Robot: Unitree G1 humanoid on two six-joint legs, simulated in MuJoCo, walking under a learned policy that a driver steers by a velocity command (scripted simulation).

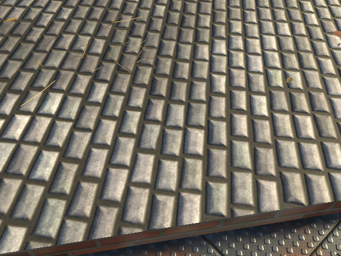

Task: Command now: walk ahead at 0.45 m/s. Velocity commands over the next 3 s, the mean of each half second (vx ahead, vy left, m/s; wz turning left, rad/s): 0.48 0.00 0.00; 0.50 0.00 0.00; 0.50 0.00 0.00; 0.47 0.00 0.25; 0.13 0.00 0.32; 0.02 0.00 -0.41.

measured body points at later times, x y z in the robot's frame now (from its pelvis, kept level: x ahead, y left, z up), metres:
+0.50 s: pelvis +0.27 -0.05 +0.00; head +0.29 -0.05 +0.45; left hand +0.26 +0.21 -0.13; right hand +0.43 -0.30 -0.12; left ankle +0.39 +0.12 -0.66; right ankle +0.25 -0.12 -0.74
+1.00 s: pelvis +0.60 +0.09 +0.06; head +0.64 +0.10 +0.50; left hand +0.69 +0.35 -0.08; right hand +0.70 -0.15 -0.08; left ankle +0.69 +0.15 -0.62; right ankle +0.48 -0.07 -0.48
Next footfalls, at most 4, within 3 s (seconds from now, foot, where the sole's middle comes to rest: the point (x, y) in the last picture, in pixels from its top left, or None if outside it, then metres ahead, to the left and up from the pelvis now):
0.16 right None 0.29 -0.12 -0.78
0.84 left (124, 191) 0.73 0.15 -0.66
1.54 right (161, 124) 1.08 -0.01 -0.66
2.04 left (108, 85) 1.36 0.26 -0.66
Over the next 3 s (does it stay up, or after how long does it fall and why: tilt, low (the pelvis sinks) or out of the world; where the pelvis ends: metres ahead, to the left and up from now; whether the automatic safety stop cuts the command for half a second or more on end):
stays up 1.33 0.10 0.10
